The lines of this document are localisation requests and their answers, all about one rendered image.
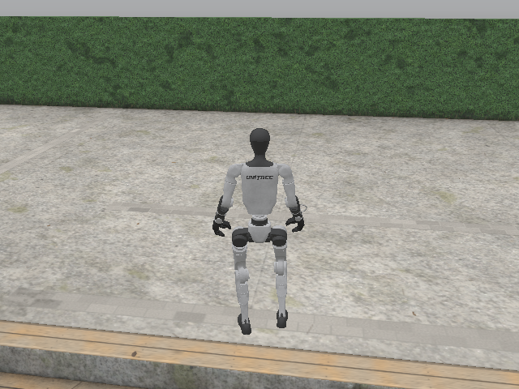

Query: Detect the left robot upper arm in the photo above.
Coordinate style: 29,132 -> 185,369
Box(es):
221,163 -> 243,208

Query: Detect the robot right hand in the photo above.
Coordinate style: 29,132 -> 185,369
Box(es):
285,217 -> 305,232

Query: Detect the robot right forearm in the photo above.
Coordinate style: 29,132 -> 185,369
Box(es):
289,195 -> 302,221

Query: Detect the robot left forearm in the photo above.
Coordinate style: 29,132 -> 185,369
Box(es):
214,195 -> 229,224

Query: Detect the robot left hand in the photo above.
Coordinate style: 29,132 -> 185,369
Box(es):
212,220 -> 231,237

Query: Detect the robot left foot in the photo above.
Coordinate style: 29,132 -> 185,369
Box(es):
238,314 -> 251,335

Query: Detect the robot right foot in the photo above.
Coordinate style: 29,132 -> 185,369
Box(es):
277,310 -> 288,328

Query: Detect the right robot upper arm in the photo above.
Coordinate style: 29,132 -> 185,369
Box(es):
277,163 -> 298,207

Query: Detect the robot foot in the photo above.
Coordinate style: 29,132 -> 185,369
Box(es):
277,310 -> 288,328
238,314 -> 251,335

